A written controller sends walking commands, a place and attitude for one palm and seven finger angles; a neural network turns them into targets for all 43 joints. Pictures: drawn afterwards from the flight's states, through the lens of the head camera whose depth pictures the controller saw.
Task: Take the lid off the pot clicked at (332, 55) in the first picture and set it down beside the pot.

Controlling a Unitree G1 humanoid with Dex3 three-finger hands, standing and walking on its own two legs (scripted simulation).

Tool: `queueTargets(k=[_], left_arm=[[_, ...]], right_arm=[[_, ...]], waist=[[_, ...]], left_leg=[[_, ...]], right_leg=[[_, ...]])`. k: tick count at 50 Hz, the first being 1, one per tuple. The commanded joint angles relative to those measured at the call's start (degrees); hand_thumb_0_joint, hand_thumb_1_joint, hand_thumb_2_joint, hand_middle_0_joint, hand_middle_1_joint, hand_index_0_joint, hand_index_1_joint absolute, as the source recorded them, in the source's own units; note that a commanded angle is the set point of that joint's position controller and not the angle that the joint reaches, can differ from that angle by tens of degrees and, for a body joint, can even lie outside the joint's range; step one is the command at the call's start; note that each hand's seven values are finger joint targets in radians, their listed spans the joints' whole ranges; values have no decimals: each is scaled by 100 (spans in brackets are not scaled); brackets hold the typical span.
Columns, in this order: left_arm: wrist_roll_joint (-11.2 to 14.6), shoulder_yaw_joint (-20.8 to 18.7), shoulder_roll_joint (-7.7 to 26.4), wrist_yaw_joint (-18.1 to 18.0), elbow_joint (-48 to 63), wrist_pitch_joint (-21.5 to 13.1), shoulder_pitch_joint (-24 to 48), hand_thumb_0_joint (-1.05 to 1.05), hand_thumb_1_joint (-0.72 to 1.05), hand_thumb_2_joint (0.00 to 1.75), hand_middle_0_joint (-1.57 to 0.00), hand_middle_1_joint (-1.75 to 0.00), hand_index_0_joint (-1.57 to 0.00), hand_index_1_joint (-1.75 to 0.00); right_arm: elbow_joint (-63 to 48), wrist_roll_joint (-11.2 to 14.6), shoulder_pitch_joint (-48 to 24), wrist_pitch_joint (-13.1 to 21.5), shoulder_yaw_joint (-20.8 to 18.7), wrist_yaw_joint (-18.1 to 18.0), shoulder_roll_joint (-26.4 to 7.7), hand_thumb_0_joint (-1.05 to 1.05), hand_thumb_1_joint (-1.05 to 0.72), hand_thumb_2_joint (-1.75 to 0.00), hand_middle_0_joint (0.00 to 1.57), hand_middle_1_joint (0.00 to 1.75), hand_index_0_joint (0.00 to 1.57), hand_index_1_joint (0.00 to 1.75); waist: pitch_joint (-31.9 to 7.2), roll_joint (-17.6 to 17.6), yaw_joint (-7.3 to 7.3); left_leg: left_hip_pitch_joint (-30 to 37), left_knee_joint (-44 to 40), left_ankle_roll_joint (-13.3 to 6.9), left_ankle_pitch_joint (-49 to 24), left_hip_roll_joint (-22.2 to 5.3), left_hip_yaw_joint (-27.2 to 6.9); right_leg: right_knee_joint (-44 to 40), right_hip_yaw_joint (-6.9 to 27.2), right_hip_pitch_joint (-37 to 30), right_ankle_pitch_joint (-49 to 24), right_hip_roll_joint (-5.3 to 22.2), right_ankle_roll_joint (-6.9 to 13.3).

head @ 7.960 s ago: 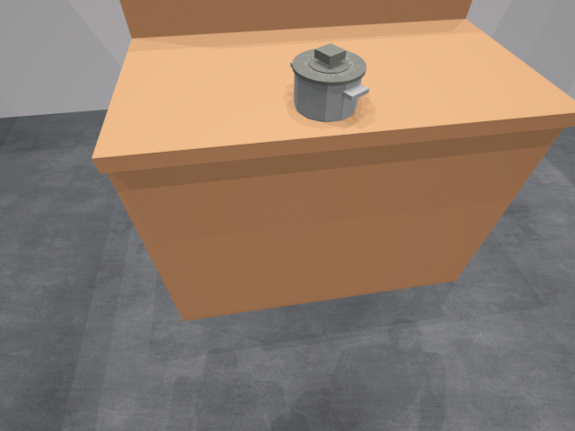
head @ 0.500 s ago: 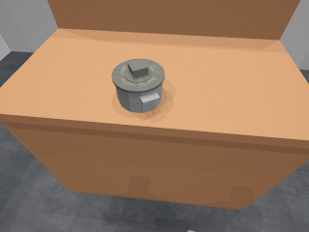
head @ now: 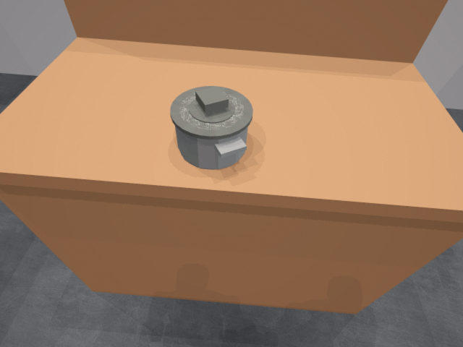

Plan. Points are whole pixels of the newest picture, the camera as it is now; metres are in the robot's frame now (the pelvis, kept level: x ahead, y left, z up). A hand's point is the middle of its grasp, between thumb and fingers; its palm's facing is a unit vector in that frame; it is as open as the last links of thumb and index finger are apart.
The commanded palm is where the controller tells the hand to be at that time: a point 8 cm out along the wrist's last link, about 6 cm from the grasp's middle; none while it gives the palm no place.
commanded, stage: come to a stop and stand still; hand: left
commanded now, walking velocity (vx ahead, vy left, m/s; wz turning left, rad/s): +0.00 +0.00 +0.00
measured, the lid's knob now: (211, 99) +0.50 +0.08 +0.17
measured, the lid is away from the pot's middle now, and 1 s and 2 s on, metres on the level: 0.00 0.00 0.00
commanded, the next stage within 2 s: look again from close up in 1.16 s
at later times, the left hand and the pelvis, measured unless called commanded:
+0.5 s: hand out of the picture +0.02 +0.18 -0.16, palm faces +0.01 -0.98 -0.22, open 7.4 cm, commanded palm none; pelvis +0.03 +0.01 +0.01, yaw -1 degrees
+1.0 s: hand out of the picture +0.07 +0.15 -0.16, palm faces +0.00 -0.97 -0.24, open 7.3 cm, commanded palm none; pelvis +0.04 -0.03 +0.01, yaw +0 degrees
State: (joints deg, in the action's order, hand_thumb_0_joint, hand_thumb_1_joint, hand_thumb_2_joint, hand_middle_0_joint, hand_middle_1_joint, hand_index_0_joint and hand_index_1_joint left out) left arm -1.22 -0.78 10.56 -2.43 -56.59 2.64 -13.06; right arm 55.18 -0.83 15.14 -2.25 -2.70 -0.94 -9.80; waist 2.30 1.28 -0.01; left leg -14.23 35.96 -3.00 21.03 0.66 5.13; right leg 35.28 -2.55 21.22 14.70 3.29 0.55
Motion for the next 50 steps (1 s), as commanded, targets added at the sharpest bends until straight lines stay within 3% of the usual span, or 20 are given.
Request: queueTargets(k=[1,4,7,8,12,16,19,22,30,33,43,47,50], left_arm=[[-31,-47,489,57,379,-104,-363,0,90,90,-20,-30,-20,-30],[-9,-14,518,76,313,-164,-453,0,90,90,-20,-30,-20,-30],[-13,1,561,86,218,-172,-547,0,90,90,-20,-30,-20,-30],[-9,13,540,83,190,-182,-571,0,90,90,-20,-30,-20,-30],[14,28,518,74,77,-249,-664,0,90,90,-20,-30,-20,-30],[38,45,495,48,-99,-281,-694,0,90,90,-20,-30,-20,-30],[50,34,495,34,-191,-279,-684,0,90,90,-20,-30,-20,-30],[54,19,515,24,-247,-284,-646,0,90,90,-20,-30,-20,-30],[63,2,456,3,-375,-302,-518,0,90,90,-20,-30,-20,-30],[63,-5,457,5,-375,-309,-487,0,90,90,-20,-30,-20,-30],[66,-19,487,-1,-372,-349,-398,0,90,90,-20,-30,-20,-30],[78,-24,511,3,-381,-366,-402,0,90,90,-20,-30,-20,-30],[73,-30,490,-2,-394,-380,-411,0,90,90,-20,-30,-20,-30]], right_arm=[[-800,-19,-299,252,-16,-16,-822,0,-90,-90,20,30,20,30],[-749,-10,-89,320,42,-39,-786,0,-90,-90,20,30,20,30],[-670,-11,-11,316,55,-37,-759,0,-90,-90,20,30,20,30],[-637,-13,17,314,57,-42,-797,0,-90,-90,20,30,20,30],[-453,-4,155,370,105,-59,-738,0,-90,-90,20,30,20,30],[-225,10,239,425,151,-103,-710,0,-90,-90,20,30,20,30],[-80,10,248,436,163,-125,-654,0,-90,-90,20,30,20,30],[61,7,288,426,174,-132,-597,0,-90,-90,20,30,20,30],[404,-5,439,431,199,-156,-429,0,-90,-90,20,30,20,30],[475,-9,485,417,195,-150,-383,0,-90,-90,20,30,20,30],[673,-5,645,391,200,-133,-247,0,-90,-90,20,30,20,30],[732,-6,686,378,196,-126,-195,0,-90,-90,20,30,20,30],[767,-4,723,391,201,-130,-182,0,-90,-90,20,30,20,30]], waist=[[448,-598,144],[345,-566,77],[506,-462,71],[494,-287,38],[260,-152,12],[71,-138,-21],[20,-160,-4],[60,-42,11],[130,-305,26],[134,-84,28],[153,83,7],[69,50,-1],[32,-171,-25]], left_leg=[[-1167,-1910,-129,594,-1010,-1321],[-687,-1913,-64,234,-907,-1254],[-618,-2098,-56,657,-869,-1248],[-546,-2078,-43,613,-847,-1239],[-54,-1942,-23,-251,-765,-1070],[385,-1659,40,-1646,-705,-856],[542,-1545,48,-2045,-686,-781],[526,-1515,36,-1997,-679,-768],[507,-1509,80,-1853,-656,-678],[442,-1500,87,-1544,-650,-659],[386,-1483,155,-1147,-615,-548],[467,-1491,177,-1076,-616,-513],[530,-1478,198,-1238,-625,-489]], right_leg=[[-61,53,-326,265,-80,110],[-341,205,-311,117,-1,142],[-503,285,-264,135,12,149],[-539,340,-260,79,23,151],[-693,468,-334,-263,116,171],[-657,520,-475,-776,209,147],[-638,499,-556,-960,256,149],[-677,499,-651,-1043,284,167],[-706,573,-761,-1243,336,225],[-791,612,-815,-1249,357,254],[-999,719,-907,-1299,418,307],[-1108,749,-947,-1243,412,319],[-1080,780,-958,-1420,404,333]])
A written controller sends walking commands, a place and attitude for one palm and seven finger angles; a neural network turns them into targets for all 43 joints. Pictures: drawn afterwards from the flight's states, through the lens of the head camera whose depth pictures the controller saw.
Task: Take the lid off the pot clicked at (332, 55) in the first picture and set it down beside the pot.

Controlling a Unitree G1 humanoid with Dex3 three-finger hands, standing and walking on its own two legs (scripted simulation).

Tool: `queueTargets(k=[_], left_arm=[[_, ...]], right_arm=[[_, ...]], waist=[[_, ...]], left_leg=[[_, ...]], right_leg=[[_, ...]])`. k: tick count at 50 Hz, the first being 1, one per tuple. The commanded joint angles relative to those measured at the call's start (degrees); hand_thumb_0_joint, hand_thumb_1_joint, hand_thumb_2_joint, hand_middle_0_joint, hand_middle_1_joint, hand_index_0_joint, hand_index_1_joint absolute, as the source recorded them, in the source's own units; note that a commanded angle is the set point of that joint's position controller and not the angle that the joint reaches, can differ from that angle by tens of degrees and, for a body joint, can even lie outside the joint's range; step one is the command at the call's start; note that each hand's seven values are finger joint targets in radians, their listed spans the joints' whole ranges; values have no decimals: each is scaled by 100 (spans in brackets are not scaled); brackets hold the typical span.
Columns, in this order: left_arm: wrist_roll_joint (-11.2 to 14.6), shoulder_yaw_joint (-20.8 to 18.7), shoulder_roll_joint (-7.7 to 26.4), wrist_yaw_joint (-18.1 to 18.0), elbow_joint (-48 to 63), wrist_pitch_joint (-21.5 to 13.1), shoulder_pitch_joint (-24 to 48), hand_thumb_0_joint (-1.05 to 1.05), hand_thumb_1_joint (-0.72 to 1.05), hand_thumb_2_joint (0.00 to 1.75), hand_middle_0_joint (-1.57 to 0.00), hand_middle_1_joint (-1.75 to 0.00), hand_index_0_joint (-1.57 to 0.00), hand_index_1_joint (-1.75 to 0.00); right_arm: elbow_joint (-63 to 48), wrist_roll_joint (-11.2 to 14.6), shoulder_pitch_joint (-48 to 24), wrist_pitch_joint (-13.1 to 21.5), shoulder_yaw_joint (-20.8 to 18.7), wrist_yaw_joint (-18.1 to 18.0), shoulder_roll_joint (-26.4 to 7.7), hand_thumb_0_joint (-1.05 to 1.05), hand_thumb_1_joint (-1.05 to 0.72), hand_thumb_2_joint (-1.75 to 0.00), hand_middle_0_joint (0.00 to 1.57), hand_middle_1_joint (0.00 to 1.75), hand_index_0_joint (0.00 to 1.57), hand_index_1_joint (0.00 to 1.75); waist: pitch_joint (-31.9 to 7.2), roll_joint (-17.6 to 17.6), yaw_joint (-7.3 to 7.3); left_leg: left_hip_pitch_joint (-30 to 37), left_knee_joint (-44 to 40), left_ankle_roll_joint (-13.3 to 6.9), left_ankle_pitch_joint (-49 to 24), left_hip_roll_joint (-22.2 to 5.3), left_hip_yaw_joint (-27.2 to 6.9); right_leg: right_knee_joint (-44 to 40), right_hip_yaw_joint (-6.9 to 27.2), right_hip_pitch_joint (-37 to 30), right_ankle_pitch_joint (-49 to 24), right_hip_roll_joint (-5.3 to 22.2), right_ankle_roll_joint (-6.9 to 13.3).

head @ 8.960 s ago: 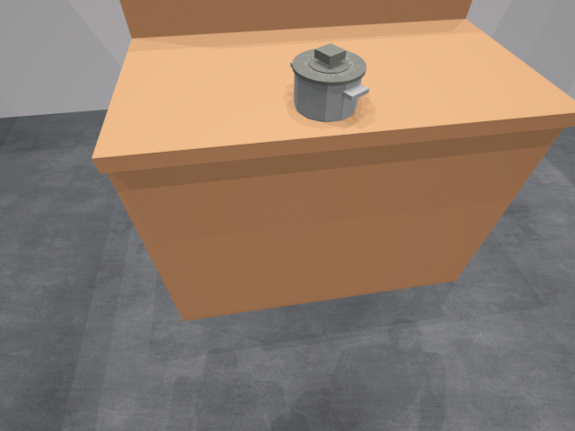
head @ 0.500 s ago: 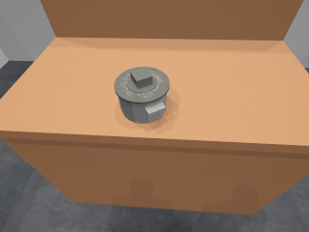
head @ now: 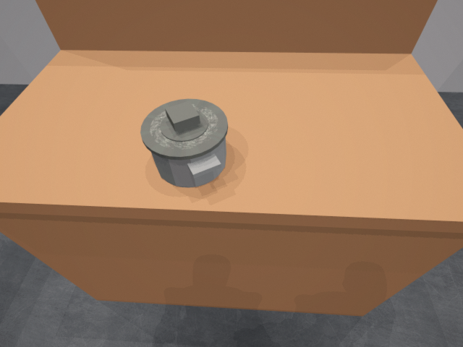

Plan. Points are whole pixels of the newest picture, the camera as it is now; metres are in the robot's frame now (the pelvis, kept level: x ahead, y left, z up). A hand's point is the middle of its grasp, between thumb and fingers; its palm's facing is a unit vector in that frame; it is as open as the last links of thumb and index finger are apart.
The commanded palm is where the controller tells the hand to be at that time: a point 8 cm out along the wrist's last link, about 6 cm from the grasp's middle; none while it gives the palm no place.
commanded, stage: come to a stop and stand still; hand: left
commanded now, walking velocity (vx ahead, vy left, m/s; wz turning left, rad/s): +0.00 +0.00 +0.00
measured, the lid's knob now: (182, 115) +0.46 +0.11 +0.16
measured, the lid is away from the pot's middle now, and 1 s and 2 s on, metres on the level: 0.00 0.00 0.00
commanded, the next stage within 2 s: look again from close up in 0.16 s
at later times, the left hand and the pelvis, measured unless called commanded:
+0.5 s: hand out of the picture +0.00 +0.16 -0.17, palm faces +0.02 -0.98 -0.20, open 7.3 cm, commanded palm none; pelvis +0.00 -0.01 +0.00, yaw +0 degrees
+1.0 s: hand out of the picture -0.02 +0.17 -0.18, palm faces +0.03 -0.98 -0.17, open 7.4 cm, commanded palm none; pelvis +0.00 +0.01 +0.00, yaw +0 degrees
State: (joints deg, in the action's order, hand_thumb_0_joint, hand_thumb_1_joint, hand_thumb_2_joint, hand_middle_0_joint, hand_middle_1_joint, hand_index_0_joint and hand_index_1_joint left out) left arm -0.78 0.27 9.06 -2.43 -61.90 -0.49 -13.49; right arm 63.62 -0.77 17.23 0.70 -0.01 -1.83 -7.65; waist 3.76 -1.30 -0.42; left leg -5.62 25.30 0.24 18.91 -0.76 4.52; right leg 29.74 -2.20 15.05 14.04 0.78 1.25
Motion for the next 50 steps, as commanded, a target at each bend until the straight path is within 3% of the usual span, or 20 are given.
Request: queueTargets(k=[1,27,31,50], left_arm=[[29,-128,649,-2,138,-68,-367,0,90,90,-20,-30,-20,-30],[32,-121,525,0,17,-66,-610,0,90,90,-20,-30,-20,-30],[24,-119,464,-7,4,-65,-644,0,90,90,-20,-30,-20,-30],[23,-84,316,-25,-63,-53,-818,0,90,90,-20,-30,-20,-30]], right_arm=[[-66,-5,520,98,-65,-41,-392,0,-90,-90,20,30,20,30],[51,12,605,98,-48,-45,-244,0,-90,-90,20,30,20,30],[85,17,670,126,-36,-46,-223,0,-90,-90,20,30,20,30],[139,31,737,157,-40,-65,-163,0,-90,-90,20,30,20,30]], waist=[[-91,135,17],[103,208,56],[121,26,53],[141,66,67]], left_leg=[[-332,-425,-123,-1058,-496,-422],[-435,-544,-122,-837,-534,-414],[-438,-560,-132,-988,-532,-438],[-450,-566,-199,-1147,-565,-512]], right_leg=[[-534,723,-358,-1404,652,257],[-827,640,-406,-899,574,195],[-742,599,-383,-969,580,193],[-631,524,-339,-983,564,145]])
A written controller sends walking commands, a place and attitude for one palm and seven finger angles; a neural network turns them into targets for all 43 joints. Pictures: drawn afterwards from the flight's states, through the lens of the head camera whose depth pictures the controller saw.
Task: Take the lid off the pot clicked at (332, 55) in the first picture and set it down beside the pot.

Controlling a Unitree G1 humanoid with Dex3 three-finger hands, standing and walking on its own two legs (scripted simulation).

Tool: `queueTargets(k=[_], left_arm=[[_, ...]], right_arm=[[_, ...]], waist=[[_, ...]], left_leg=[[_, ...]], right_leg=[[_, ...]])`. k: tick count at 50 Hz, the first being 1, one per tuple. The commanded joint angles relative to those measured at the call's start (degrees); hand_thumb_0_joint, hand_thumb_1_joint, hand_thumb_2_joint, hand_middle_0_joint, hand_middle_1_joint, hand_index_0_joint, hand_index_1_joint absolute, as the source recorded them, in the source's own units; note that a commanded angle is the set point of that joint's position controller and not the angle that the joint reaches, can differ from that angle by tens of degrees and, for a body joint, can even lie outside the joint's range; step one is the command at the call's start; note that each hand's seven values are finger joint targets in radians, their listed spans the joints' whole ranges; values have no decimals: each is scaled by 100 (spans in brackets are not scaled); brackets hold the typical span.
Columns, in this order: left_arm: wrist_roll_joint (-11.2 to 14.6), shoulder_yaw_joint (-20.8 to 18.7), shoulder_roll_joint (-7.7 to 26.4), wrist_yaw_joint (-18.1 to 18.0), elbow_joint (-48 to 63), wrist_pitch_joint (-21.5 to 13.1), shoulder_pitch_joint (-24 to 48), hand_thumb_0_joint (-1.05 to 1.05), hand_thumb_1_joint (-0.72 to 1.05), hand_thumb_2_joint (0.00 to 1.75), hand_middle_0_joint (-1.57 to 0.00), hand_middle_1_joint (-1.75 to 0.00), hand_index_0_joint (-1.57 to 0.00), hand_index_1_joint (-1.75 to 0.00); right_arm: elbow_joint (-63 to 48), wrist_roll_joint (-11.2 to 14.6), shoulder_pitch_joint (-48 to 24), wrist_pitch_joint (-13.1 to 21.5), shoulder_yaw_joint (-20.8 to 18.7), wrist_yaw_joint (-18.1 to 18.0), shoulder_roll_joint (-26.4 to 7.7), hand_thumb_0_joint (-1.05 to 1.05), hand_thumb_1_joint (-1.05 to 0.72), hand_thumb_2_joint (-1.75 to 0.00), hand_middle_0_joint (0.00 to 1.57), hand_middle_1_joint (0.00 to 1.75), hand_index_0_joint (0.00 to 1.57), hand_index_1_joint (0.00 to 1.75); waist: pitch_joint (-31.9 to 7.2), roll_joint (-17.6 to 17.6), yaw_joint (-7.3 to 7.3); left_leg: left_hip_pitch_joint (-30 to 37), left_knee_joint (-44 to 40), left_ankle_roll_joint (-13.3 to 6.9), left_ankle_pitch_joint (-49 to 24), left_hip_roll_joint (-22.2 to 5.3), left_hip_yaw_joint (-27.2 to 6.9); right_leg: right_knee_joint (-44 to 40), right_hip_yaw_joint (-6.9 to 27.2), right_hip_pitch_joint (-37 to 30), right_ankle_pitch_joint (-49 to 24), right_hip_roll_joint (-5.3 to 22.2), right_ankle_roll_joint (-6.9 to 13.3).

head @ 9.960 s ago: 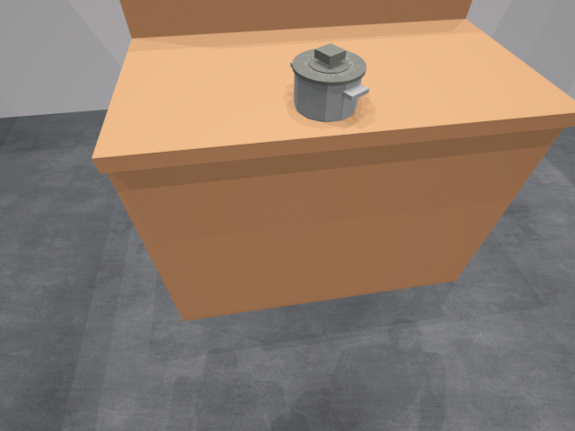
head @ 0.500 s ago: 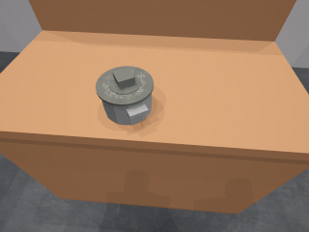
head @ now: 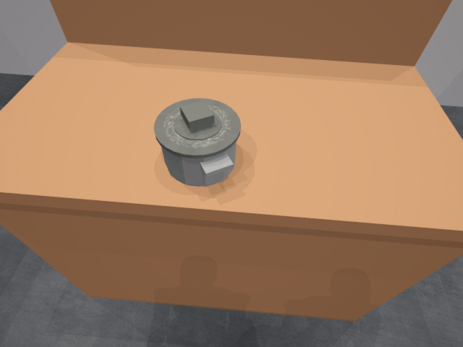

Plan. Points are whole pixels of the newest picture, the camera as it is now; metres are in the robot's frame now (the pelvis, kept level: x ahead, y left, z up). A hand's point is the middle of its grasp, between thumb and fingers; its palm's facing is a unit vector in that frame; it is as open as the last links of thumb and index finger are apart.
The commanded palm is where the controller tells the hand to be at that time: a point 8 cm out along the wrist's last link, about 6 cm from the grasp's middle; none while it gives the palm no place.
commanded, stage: look again from close up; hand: left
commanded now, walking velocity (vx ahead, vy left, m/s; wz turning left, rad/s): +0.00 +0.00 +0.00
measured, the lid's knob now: (197, 114) +0.46 +0.10 +0.16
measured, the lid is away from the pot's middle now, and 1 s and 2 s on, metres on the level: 0.00 0.00 0.00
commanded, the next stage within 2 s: lift the closed hand beside the body in 0.12 s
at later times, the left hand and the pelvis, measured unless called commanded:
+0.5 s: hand (116, 337) +0.14 +0.20 -0.04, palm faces +0.17 -0.95 -0.25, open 5.8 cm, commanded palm +0.08 +0.25 +0.00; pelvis -0.01 +0.02 +0.00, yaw +1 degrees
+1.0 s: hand (33, 340) +0.12 +0.25 +0.08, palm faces +0.35 -0.83 -0.43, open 3.0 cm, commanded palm +0.05 +0.28 +0.12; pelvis -0.02 +0.01 +0.00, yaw +3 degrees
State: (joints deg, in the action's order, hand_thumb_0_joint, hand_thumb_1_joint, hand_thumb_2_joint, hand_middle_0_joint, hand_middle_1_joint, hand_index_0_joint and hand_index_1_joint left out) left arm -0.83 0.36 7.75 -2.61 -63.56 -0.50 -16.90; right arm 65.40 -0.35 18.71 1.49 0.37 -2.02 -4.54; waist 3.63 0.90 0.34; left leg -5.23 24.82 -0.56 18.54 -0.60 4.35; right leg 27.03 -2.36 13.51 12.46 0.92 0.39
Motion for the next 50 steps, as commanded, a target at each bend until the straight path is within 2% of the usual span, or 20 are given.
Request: queueTargets(k=[1,10,11,12,13,14,15,16,17,18,22,25,27,30,34,36,39,43,47,50], left_arm=[[24,-92,442,-9,94,-52,-478,0,90,90,-20,-30,-20,-30],[20,-81,408,-16,81,-50,-532,0,90,90,-20,-30,-20,-30],[-24,-110,662,-211,-160,-130,-759,0,90,90,-20,-30,-20,-30],[950,-775,2656,-539,7503,-1007,2890,0,90,90,-24,-35,-24,-35],[610,161,1397,-766,6790,-455,988,0,90,90,-29,-40,-29,-40],[527,686,187,-826,6364,284,-312,0,90,90,-33,-44,-33,-44],[446,1240,-465,-720,5900,552,-515,0,90,90,-38,-49,-38,-49],[299,1270,-386,-649,5620,519,-451,0,90,90,-42,-54,-42,-54],[131,1093,-487,-641,4472,525,-1111,0,90,90,-46,-59,-46,-59],[31,680,-122,-594,4257,427,-1115,0,90,90,-51,-64,-51,-64],[103,-705,1077,-416,6979,-60,-2844,0,90,90,-68,-83,-68,-83],[105,-457,711,-263,6917,-195,-2526,0,90,90,-82,-97,-82,-97],[143,-790,1040,-250,7427,-413,-2133,0,90,90,-90,-107,-90,-107],[188,-685,1079,-188,8758,-641,-1874,0,90,90,-104,-121,-104,-121],[217,-618,991,-203,8902,-614,-1639,0,90,90,-121,-140,-121,-140],[203,-843,1226,-243,9290,-658,-1632,0,90,90,-130,-150,-130,-150],[210,-1061,1287,-275,9306,-652,-1915,0,90,90,-130,-150,-130,-150],[176,-1354,1473,-306,9722,-722,-2022,0,90,90,-130,-150,-130,-150],[172,-1945,1807,-395,9536,-738,-2394,0,90,90,-130,-150,-130,-150],[131,-1622,1538,-342,9758,-876,-2325,0,90,90,-130,-150,-130,-150]], right_arm=[[-32,-10,579,78,-76,-45,-465,0,-90,-90,20,30,20,30],[-38,-10,574,73,-90,-46,-453,0,-90,-90,20,30,20,30],[-479,59,-122,90,-137,-8,-947,0,-90,-90,20,30,20,30],[-2397,133,-617,999,-200,14,-2054,0,-90,-90,20,30,20,30],[-2290,373,-644,1634,-166,-117,-1295,0,-90,-90,20,30,20,30],[-2256,534,-742,1771,-95,-65,-1229,0,-90,-90,20,30,20,30],[-2254,501,-832,1827,-28,-19,-1351,0,-90,-90,20,30,20,30],[-2278,360,-887,1878,-36,41,-1498,0,-90,-90,20,30,20,30],[-2259,248,-1109,1753,-100,85,-1488,0,-90,-90,20,30,20,30],[-2313,120,-991,1606,-214,194,-1640,0,-90,-90,20,30,20,30],[-3359,121,-1557,1430,-384,320,-1474,0,-90,-90,20,30,20,30],[-3776,151,-1661,1094,-398,278,-1451,0,-90,-90,20,30,20,30],[-3994,150,-1608,939,-427,233,-1496,0,-90,-90,20,30,20,30],[-4301,102,-1468,956,-297,170,-1380,0,-90,-90,20,30,20,30],[-4352,74,-1438,861,-248,78,-1367,0,-90,-90,20,30,20,30],[-4346,42,-1385,912,-241,45,-1384,0,-90,-90,20,30,20,30],[-4293,44,-1452,962,-232,18,-1327,0,-90,-90,20,30,20,30],[-4240,38,-1573,1074,-204,18,-1277,0,-90,-90,20,30,20,30],[-4065,58,-1695,1151,-278,-20,-1252,0,-90,-90,20,30,20,30],[-4049,61,-1671,1253,-302,-18,-1268,0,-90,-90,20,30,20,30]], waist=[[197,-193,-3],[201,-121,-20],[-150,-528,107],[-2080,-1994,-30],[-2545,-2102,125],[-2015,-1446,27],[-1134,-571,-45],[-619,-79,-110],[140,879,-106],[175,1101,-21],[-967,19,534],[280,346,229],[240,137,126],[-461,-875,162],[-262,-401,23],[-477,-679,124],[-391,-213,181],[-411,-408,296],[-324,-136,414],[-275,-176,372]], left_leg=[[-494,-522,-120,-1102,-577,-497],[-499,-492,-136,-1120,-582,-496],[-739,415,20,-2218,-679,-314],[4,-167,113,-2514,72,-663],[47,-36,275,-2779,-230,-502],[-60,-380,300,-2833,-96,-555],[-224,-414,131,-2442,-88,-622],[-360,-400,12,-2261,-46,-685],[-820,-381,-54,-2025,-93,-778],[-1014,-295,-53,-1836,-81,-774],[-901,-450,100,-1814,-50,-552],[-1333,-441,67,-1171,-21,-424],[-1254,-354,36,-760,5,-342],[-791,-351,2,-948,46,-338],[-634,-264,-57,-933,42,-338],[-524,-313,-54,-986,42,-397],[-555,-316,-65,-1016,27,-414],[-596,-380,-54,-1080,23,-473],[-603,-409,-49,-1070,-32,-474],[-542,-406,-79,-1105,-38,-445]], right_leg=[[-366,546,-151,-808,548,225],[-338,533,-119,-838,545,205],[16,507,-391,-2727,768,163],[55,378,-1104,-2218,303,189],[180,311,-1104,-1771,330,393],[-88,-122,-1131,-1296,159,271],[-243,-364,-841,-1104,88,148],[-306,-437,-634,-1105,42,115],[-354,-513,-309,-977,-30,105],[-249,-475,-121,-902,-40,97],[-178,-263,-1211,-737,68,136],[-318,-257,-414,-408,-10,115],[-499,-202,-281,-199,7,95],[-444,-124,-592,-403,20,111],[-630,-156,-436,-386,-5,60],[-598,-150,-647,-400,5,81],[-683,-172,-725,-340,0,64],[-677,-168,-875,-317,7,75],[-682,-157,-891,-232,-27,43],[-661,-167,-802,-240,17,32]])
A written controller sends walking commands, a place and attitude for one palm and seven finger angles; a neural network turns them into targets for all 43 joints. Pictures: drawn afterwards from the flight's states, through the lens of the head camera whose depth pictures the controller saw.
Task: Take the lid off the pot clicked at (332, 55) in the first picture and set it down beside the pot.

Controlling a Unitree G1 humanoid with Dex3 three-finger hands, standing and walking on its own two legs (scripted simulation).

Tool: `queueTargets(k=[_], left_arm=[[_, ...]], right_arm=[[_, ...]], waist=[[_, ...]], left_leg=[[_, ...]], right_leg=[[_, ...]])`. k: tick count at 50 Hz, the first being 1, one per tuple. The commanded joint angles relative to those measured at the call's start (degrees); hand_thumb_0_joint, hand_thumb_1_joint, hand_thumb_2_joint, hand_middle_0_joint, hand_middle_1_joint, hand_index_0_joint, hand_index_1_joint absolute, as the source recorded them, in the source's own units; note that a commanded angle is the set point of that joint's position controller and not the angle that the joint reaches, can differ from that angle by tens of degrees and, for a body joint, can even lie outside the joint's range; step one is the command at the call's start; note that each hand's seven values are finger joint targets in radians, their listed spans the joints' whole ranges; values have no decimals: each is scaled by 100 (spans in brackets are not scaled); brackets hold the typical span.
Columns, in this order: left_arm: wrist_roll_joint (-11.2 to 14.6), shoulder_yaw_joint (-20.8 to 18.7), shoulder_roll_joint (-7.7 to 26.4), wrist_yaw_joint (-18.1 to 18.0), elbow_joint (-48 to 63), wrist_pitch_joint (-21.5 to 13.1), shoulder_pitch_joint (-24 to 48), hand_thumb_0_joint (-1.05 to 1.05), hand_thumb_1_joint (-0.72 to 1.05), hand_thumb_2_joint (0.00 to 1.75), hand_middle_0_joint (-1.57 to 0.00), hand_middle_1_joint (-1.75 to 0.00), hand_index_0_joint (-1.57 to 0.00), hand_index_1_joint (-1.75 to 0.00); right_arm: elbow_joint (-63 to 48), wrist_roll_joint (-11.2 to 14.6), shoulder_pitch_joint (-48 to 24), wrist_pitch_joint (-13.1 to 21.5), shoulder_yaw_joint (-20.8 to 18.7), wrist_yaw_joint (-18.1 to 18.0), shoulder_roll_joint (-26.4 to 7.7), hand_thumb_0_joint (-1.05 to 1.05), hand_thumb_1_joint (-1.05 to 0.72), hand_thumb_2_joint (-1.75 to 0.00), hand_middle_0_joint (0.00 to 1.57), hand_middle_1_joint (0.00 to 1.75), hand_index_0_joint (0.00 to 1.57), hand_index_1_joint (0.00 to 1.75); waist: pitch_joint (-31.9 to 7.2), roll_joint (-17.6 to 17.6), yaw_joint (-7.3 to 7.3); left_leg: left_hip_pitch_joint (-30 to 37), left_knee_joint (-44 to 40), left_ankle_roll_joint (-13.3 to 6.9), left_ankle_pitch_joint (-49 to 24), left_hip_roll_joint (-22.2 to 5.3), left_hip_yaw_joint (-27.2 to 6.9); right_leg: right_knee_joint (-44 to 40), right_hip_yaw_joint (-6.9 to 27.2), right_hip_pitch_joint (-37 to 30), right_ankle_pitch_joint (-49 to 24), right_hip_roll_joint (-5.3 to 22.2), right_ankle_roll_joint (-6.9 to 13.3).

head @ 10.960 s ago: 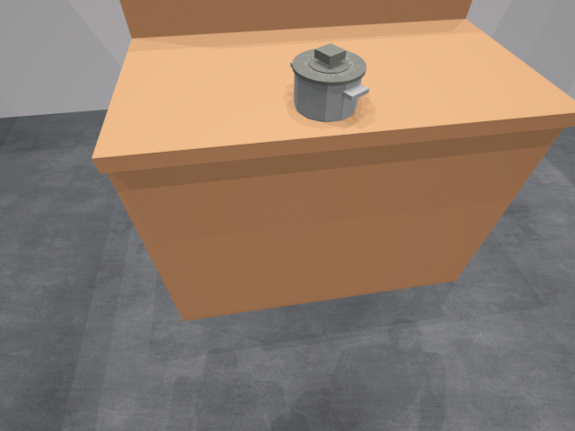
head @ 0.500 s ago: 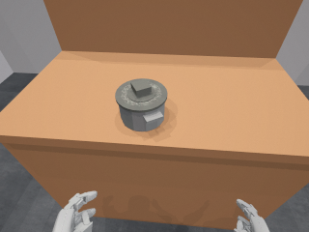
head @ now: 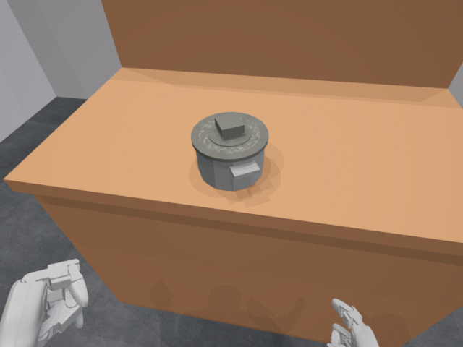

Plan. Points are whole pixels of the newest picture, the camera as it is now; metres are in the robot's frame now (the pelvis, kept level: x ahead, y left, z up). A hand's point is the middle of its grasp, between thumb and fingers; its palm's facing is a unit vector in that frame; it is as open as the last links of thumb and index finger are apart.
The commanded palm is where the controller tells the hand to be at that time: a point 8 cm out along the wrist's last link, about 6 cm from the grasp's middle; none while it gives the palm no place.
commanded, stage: raise the hand higher, near the body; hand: left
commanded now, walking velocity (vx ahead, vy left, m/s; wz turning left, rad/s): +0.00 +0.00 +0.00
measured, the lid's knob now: (229, 124) +0.48 +0.07 +0.15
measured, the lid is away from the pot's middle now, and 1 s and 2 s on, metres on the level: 0.00 0.00 0.00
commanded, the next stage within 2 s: reach forward and open the fingers in 0.72 s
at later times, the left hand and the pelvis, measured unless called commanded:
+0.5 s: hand (71, 264) +0.17 +0.23 +0.15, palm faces +0.36 -0.83 -0.41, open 3.1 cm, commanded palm +0.11 +0.27 +0.17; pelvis +0.01 +0.00 +0.00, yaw -1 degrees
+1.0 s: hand (57, 225) +0.20 +0.25 +0.19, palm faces +0.34 -0.26 -0.90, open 3.0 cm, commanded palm +0.16 +0.27 +0.22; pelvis +0.00 +0.01 -0.01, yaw -2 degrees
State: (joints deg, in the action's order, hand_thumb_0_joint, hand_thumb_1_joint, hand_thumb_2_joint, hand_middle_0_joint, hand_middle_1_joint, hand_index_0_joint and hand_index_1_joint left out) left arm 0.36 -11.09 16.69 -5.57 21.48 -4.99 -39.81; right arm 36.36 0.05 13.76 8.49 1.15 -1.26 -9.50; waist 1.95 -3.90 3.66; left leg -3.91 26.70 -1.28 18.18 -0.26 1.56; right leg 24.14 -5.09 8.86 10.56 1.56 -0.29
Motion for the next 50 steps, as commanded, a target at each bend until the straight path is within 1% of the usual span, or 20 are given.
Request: queueTargets(k=[1,4,7,10,12,14,17,18,19,22,24,32,34,37,41,42,43,45,46,50], left_arm=[[6,-552,725,-58,1356,-458,6,0,90,90,-130,-150,-130,-150],[14,-779,901,-93,1448,-540,139,0,90,90,-130,-150,-130,-150],[25,-1030,1065,-146,1627,-589,52,0,90,90,-130,-150,-130,-150],[30,-738,817,-119,1764,-680,152,0,90,90,-130,-150,-130,-150],[40,-1063,1019,-148,1737,-682,5,0,90,90,-130,-150,-130,-150],[49,-820,818,-113,1849,-733,149,0,90,90,-130,-150,-130,-150],[84,-1063,1041,-127,2021,-750,489,0,90,90,-130,-150,-130,-150],[72,-888,904,-112,2110,-788,589,0,90,90,-130,-150,-130,-150],[89,-964,914,-116,1908,-774,472,0,90,90,-130,-150,-130,-150],[117,-1131,1057,-108,2202,-768,537,0,90,90,-130,-150,-130,-150],[127,-992,910,-85,2097,-774,639,0,90,90,-130,-150,-130,-150],[188,-1355,1170,-105,2326,-752,948,0,90,90,-130,-150,-130,-150],[190,-1257,1050,-90,2224,-777,1126,0,90,90,-130,-150,-130,-150],[219,-1442,1234,-110,2417,-793,1341,0,90,90,-130,-150,-130,-150],[232,-1381,1196,-117,2462,-854,1591,0,90,90,-130,-150,-130,-150],[-2005,-1254,2458,-352,2448,-190,1588,0,87,92,-129,-146,-129,-146],[-2013,-1069,1979,-442,3278,71,1937,0,84,94,-129,-143,-129,-143],[-2848,-1316,2391,-511,2666,571,1292,0,79,98,-128,-136,-128,-136],[-3171,-1369,2627,-461,2753,757,1362,0,76,100,-127,-132,-127,-132],[-3916,-1348,3198,56,2300,1267,1591,0,65,109,-124,-118,-124,-118]], right_arm=[[-1128,20,-1168,581,-387,-95,-787,0,-90,-90,20,30,20,30],[-1101,36,-1177,630,-413,-125,-789,0,-90,-90,20,30,20,30],[-1103,48,-1184,643,-422,-138,-807,0,-90,-90,20,30,20,30],[-1091,42,-1126,691,-422,-136,-790,0,-90,-90,20,30,20,30],[-1085,43,-1158,660,-452,-114,-810,0,-90,-90,20,30,20,30],[-1096,43,-1144,653,-428,-126,-764,0,-90,-90,20,30,20,30],[-1128,42,-1152,604,-424,-108,-847,0,-90,-90,20,30,20,30],[-1133,18,-1131,624,-383,-117,-769,0,-90,-90,20,30,20,30],[-1085,27,-1098,609,-404,-121,-765,0,-90,-90,20,30,20,30],[-1144,18,-1151,591,-387,-69,-837,0,-90,-90,20,30,20,30],[-1103,8,-1109,577,-366,-71,-768,0,-90,-90,20,30,20,30],[-1092,1,-1169,537,-340,-39,-827,0,-90,-90,20,30,20,30],[-1045,-1,-1144,516,-325,-52,-783,0,-90,-90,20,30,20,30],[-1048,12,-1202,523,-318,-51,-839,0,-90,-90,20,30,20,30],[-1016,13,-1141,522,-312,-69,-838,0,-90,-90,20,30,20,30],[-1216,-110,-1432,59,-205,1,-1252,0,-90,-90,20,30,20,30],[-1614,-107,-1413,-151,-208,83,-1036,0,-90,-90,20,30,20,30],[-1535,-103,-1373,-544,-313,171,-1141,0,-90,-90,20,30,20,30],[-1628,-81,-1463,-742,-307,213,-1218,0,-90,-90,20,30,20,30],[-1734,69,-1671,-1178,-295,257,-1348,0,-90,-90,20,30,20,30]], waist=[[-141,183,61],[-212,429,58],[-310,104,97],[-156,88,49],[-302,131,89],[-133,166,44],[-208,-29,21],[-117,-47,34],[-100,166,41],[-390,-188,60],[-183,121,44],[-485,16,81],[-271,228,49],[-418,-31,56],[-339,19,62],[-276,-357,112],[-494,-617,192],[-628,-580,363],[-754,-352,341],[-924,52,237]], left_leg=[[-680,-602,-1,-1069,-67,-170],[-642,-579,-17,-1027,-75,-145],[-590,-564,3,-1020,-70,-120],[-550,-557,-1,-1163,-78,-119],[-523,-527,8,-1220,-87,-111],[-540,-503,6,-1373,-87,-92],[-439,-476,9,-1235,-89,-86],[-500,-492,5,-1303,-72,-99],[-509,-502,12,-1351,-91,-113],[-395,-450,36,-1503,-102,-107],[-502,-474,42,-1575,-114,-136],[-386,-439,55,-1682,-150,-157],[-495,-477,55,-1655,-146,-177],[-395,-456,49,-1517,-161,-156],[-423,-504,58,-1512,-174,-210],[-1252,-392,87,-1643,-52,-64],[-1338,-407,192,-1861,-72,-30],[-1321,-368,205,-1878,-117,-8],[-1318,-329,172,-1893,-100,-12],[-1259,-244,37,-1824,-108,-127]], right_leg=[[-347,111,-377,-68,-47,103],[-380,136,-358,1,-34,84],[-357,211,-389,-29,-43,89],[-316,153,-307,-181,-26,104],[-300,188,-371,-246,-48,100],[-276,163,-318,-431,-32,111],[-326,243,-266,-311,-40,103],[-328,195,-279,-384,-23,129],[-291,164,-311,-436,-39,129],[-210,220,-408,-580,-40,123],[-201,150,-393,-656,-39,136],[-121,195,-472,-722,-26,131],[-140,154,-430,-709,-12,148],[-156,223,-391,-561,-5,137],[-128,183,-381,-515,6,160],[252,371,-72,-607,-83,120],[364,73,-170,-583,13,198],[426,185,-162,-517,-85,274],[423,275,-222,-609,-99,285],[316,351,-136,-609,-91,208]])
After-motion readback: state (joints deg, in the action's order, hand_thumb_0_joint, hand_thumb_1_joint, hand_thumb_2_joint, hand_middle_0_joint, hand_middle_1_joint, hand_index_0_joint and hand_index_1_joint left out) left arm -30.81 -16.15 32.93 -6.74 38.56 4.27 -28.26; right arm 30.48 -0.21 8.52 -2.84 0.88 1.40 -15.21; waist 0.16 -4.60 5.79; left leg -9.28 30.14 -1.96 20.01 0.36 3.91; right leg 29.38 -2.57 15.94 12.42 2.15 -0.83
